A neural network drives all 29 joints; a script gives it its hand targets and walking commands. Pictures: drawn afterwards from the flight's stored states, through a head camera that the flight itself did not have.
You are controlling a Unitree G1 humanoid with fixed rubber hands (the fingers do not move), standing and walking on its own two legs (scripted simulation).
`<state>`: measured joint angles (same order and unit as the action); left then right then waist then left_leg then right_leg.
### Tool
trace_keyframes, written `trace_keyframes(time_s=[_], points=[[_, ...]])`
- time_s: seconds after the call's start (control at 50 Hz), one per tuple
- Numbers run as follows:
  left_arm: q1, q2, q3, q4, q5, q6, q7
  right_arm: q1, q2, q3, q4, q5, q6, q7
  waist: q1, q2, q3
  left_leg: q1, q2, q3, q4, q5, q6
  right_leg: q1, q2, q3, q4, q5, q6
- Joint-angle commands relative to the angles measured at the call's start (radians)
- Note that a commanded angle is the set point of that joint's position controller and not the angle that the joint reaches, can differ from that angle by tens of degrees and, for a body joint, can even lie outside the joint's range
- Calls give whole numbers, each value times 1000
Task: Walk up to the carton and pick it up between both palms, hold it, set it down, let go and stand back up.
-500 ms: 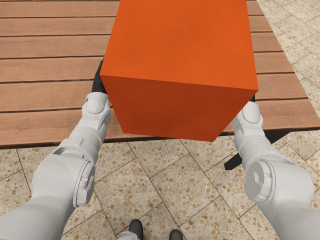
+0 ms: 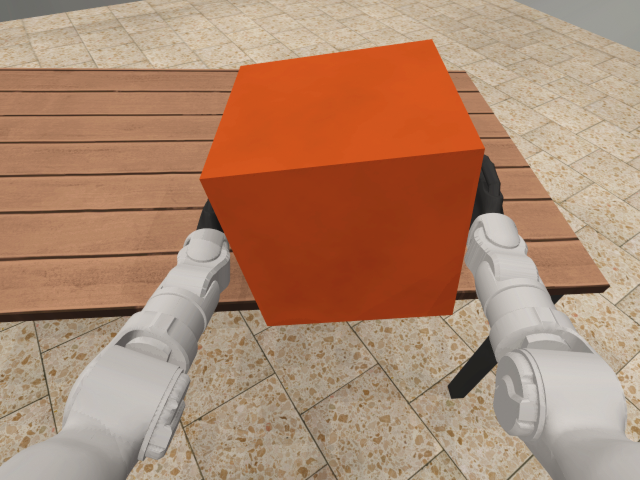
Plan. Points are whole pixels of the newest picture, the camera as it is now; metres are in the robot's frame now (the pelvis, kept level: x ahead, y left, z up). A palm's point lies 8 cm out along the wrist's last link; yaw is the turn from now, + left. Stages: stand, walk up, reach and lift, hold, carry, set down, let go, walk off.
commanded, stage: reach and lift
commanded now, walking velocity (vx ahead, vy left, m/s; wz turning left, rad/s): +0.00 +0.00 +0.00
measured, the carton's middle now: (345, 189) +0.48 -0.02 +0.11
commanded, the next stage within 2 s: none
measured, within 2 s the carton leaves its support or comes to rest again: neither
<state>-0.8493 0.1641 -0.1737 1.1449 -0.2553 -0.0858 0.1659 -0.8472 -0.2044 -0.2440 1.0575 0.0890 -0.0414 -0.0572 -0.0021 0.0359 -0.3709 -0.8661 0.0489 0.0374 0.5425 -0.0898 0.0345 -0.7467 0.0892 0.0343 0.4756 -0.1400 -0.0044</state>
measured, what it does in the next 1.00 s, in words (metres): stands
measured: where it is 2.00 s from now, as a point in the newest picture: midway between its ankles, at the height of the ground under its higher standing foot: outside the picture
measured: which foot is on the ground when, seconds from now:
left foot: down 0.00-1.00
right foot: down 0.00-1.00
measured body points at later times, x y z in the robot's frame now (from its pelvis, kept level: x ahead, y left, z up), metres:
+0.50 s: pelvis +0.02 +0.01 +0.01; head -0.02 +0.01 +0.46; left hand +0.45 +0.17 +0.22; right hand +0.44 -0.18 +0.19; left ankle +0.08 +0.09 -0.72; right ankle +0.03 -0.12 -0.72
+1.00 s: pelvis +0.01 +0.00 +0.01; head -0.07 +0.01 +0.46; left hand +0.41 +0.18 +0.25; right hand +0.42 -0.17 +0.23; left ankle +0.08 +0.09 -0.72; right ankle +0.03 -0.12 -0.72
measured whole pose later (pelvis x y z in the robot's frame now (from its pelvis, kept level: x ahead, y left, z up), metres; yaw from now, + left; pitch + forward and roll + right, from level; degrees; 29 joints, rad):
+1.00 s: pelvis +0.01 +0.00 +0.01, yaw +2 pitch +2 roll -3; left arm -1.00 0.16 0.18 0.96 -0.02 0.52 0.07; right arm -0.89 -0.21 -0.18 0.94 0.20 0.40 -0.16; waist 0.00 0.04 -0.26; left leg -0.41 0.02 0.04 0.54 -0.16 0.04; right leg -0.29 0.06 0.03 0.47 -0.22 0.00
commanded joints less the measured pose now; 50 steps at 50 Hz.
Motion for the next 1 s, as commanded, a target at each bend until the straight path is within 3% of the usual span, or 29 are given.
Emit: trace_keyframes(time_s=[0.0, 0.1, 0.18, 0.26, 0.32, 0.38, 0.46, 0.54, 0.58, 0.6, 0.62, 0.64, 0.68, 0.78, 0.84, 0.88, 0.94, 0.98], points=[[-1182, -698, -208, -752, -32, 7, -126, -952, 805, 470, -382, 56, 25, 226, 47, -34, -892, 709, -47, -88, -55, -30, -4, 246, -10, -17, -21, 19, 35], [-1212, -654, -93, -705, 19, 141, -135, -1020, 739, 371, -358, 81, 125, 216, 61, -50, -768, 730, -39, -88, -101, -65, 7, 270, -13, -15, -34, -36, 29], [-1176, -647, 22, -593, 75, 239, -159, -1127, 698, 342, -433, 103, 171, 202, 97, -83, -696, 728, -42, -81, -120, -42, 19, 337, -18, -1, -51, -29, 26], [-1114, -688, 90, -451, 122, 321, -198, -1180, 635, 271, -446, 93, 205, 185, 83, -60, -592, 750, -37, -89, -149, -24, 11, 380, -12, -12, -82, -13, 8], [-1030, -703, 138, -340, 148, 356, -228, -1215, 603, 256, -489, 90, 212, 169, 81, -86, -531, 761, -42, -86, -151, 14, 9, 425, -8, -10, -99, 31, 5], [-1008, -719, 134, -384, 151, 370, -243, -1181, 595, 275, -508, 113, 226, 154, 75, -61, -526, 814, -47, -88, -137, 101, -7, 465, 4, -17, -103, 127, 1], [-996, -705, 167, -436, 157, 397, -255, -1195, 619, 323, -544, 148, 253, 136, 89, -80, -460, 840, -57, -89, -132, 154, -6, 513, 5, -9, -106, 174, 7], [-1030, -701, 175, -496, 160, 421, -259, -1188, 622, 341, -517, 175, 286, 129, 94, -71, -408, 882, -54, -91, -139, 176, -17, 512, 9, -9, -119, 141, 4], [-985, -697, 208, -438, 179, 445, -270, -1202, 609, 343, -522, 180, 299, 121, 100, -82, -349, 867, -56, -88, -144, 168, -13, 514, 3, -2, -129, 126, 5], [-998, -704, 182, -494, 171, 450, -266, -1208, 611, 351, -540, 193, 303, 118, 90, -64, -384, 891, -54, -93, -140, 206, -24, 526, 10, -7, -127, 150, 2], [-991, -698, 207, -486, 182, 457, -264, -1228, 626, 368, -547, 198, 308, 117, 108, -88, -371, 893, -56, -88, -142, 206, -16, 532, 6, -5, -134, 139, 7], [-989, -703, 204, -508, 175, 463, -261, -1242, 623, 377, -560, 214, 311, 117, 107, -89, -363, 896, -58, -86, -143, 214, -18, 534, 7, -3, -135, 146, 11], [-1015, -698, 208, -538, 176, 475, -256, -1252, 635, 390, -563, 229, 321, 122, 127, -85, -361, 898, -58, -87, -145, 199, -14, 518, 6, -3, -137, 117, 5], [-1026, -719, 179, -588, 169, 512, -239, -1286, 632, 390, -562, 244, 337, 133, 118, -59, -335, 918, -44, -89, -168, 156, -23, 469, 11, -11, -159, 18, -8], [-969, -704, 205, -542, 186, 548, -230, -1292, 629, 395, -526, 260, 358, 141, 132, -82, -244, 884, -44, -85, -196, 84, -13, 463, 3, -6, -180, -49, -7], [-994, -712, 186, -586, 176, 560, -228, -1298, 630, 390, -535, 265, 363, 147, 125, -80, -277, 899, -37, -88, -202, 76, -17, 456, 8, -12, -176, -56, -14], [-991, -702, 208, -551, 181, 577, -224, -1318, 638, 386, -504, 273, 379, 152, 127, -100, -223, 863, -39, -82, -221, 23, -4, 446, -4, -7, -190, -97, -8], [-1005, -718, 186, -571, 176, 585, -220, -1322, 633, 371, -499, 276, 381, 158, 112, -76, -221, 860, -33, -81, -233, 1, -13, 438, -5, -11, -192, -110, -15]])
